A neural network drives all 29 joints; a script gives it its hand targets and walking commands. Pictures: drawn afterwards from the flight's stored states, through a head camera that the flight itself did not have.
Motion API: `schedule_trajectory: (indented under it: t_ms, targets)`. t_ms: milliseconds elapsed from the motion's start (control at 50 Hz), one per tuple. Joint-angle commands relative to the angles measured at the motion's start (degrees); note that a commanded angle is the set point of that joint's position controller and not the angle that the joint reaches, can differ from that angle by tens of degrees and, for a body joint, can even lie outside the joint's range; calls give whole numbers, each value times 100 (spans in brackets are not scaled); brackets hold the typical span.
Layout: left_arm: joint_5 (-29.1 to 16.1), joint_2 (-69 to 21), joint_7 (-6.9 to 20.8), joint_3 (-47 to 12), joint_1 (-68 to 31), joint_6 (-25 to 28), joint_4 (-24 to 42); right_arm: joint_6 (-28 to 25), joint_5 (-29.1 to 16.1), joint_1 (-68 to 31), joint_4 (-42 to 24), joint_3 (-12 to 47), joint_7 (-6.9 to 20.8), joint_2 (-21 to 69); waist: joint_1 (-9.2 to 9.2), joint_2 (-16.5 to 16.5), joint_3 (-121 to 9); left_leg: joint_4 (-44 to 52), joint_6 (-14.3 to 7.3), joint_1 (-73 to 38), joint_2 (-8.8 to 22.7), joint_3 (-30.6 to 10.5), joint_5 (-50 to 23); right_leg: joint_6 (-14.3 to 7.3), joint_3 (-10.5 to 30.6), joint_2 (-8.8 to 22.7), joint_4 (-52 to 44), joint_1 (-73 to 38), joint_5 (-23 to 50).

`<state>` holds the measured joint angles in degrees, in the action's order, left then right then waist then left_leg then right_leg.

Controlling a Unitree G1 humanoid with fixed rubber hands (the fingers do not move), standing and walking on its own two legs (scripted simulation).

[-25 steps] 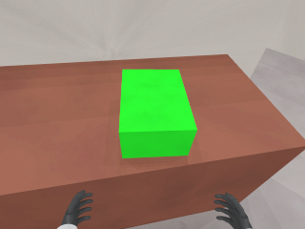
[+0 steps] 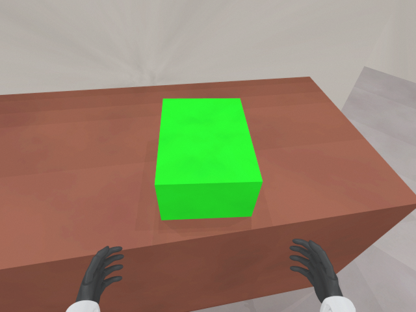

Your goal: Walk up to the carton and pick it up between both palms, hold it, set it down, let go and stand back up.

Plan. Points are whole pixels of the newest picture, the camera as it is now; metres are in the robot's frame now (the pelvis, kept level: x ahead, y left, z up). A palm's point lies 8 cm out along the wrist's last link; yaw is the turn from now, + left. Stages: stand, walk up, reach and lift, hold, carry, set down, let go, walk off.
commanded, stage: reach and lift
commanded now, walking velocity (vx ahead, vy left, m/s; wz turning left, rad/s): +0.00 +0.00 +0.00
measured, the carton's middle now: (204, 153) +0.51 +0.06 +0.00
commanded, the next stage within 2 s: none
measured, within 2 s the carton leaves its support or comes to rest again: neither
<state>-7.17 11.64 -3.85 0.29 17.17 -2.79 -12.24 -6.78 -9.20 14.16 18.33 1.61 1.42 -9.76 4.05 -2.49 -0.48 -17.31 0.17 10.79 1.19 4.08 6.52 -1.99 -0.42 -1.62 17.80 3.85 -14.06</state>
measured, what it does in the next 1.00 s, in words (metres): stands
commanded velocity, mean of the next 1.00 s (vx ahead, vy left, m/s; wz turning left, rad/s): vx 0.00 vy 0.00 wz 0.00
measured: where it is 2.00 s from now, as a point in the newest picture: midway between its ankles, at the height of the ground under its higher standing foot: outside the picture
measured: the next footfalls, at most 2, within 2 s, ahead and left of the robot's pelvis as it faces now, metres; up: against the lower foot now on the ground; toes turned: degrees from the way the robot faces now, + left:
none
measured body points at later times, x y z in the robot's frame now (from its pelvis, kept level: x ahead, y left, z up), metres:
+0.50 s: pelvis +0.00 +0.00 +0.00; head +0.00 +0.01 +0.45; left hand +0.26 +0.24 +0.02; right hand +0.27 -0.18 +0.02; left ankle +0.03 +0.12 -0.75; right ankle -0.05 -0.09 -0.75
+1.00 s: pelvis +0.00 +0.00 +0.00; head +0.03 +0.01 +0.45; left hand +0.33 +0.24 +0.07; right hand +0.37 -0.17 +0.06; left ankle +0.03 +0.12 -0.75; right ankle -0.05 -0.09 -0.75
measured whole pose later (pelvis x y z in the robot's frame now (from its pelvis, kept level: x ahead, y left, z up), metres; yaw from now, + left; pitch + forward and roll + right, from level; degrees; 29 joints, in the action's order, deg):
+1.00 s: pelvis +0.00 +0.00 +0.00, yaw +0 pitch +4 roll +0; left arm -7.8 12.1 -0.7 9.2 -16.0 -15.0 -14.7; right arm 3.0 -18.1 -19.9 26.1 3.9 -5.5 -14.7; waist 3.2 -1.6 -0.7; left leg -18.5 0.3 16.1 1.9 4.2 6.3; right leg -2.0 -0.1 -2.3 18.4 9.1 -13.4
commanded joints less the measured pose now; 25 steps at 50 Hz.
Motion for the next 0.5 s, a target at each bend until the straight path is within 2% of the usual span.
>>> schedule_trajectory:
  t_ms: [0, 80, 140, 280, 340, 420, 480]
  targets:
    - [-241, 781, 27, 307, -1082, 635, 1377, -211, -70, -656, -1306, -226, -171, -610, -58, 132, -733, -283, -9, -1719, -81, -165, -1190, 266, 279, 281, -439, 1300, 974]
    - [-361, 898, 55, 290, -1268, 864, 1428, -184, -165, -718, -1352, -173, -227, -538, -118, 152, -798, -330, 4, -1712, -57, -229, -1185, 302, 329, 346, -358, 1237, 1169]
    - [-390, 915, 144, 219, -1275, 958, 986, -176, -259, -805, -1230, -115, -265, -455, -195, 156, -732, -328, -19, -1782, -66, -288, -1146, 291, 388, 394, -407, 1286, 1204]
    - [-394, 834, 295, 379, -1575, 928, 623, -283, -428, -1272, -1286, -14, -371, -549, -38, 86, -661, -357, -25, -1855, -94, -389, -1585, 260, 331, 295, -437, 1278, 1237]
    - [-285, 763, 301, 481, -1895, 789, 506, -229, -471, -1604, -1174, -27, -367, -588, -6, 183, -543, -329, -25, -1953, -73, -384, -1564, 162, 288, 244, -539, 1469, 886]
    - [-209, 682, 239, 563, -2619, 345, 624, 39, -514, -2296, -1083, -96, -369, -643, 2, 293, -511, -213, -68, -1905, -15, -336, -1095, 82, 263, 217, -601, 1692, 339]
    - [-250, 695, 141, 564, -2976, 103, 976, 167, -627, -2699, -1206, -141, -370, -748, -7, 310, -945, -252, -64, -1978, 14, -287, -1153, 96, 256, 175, -481, 1645, 458]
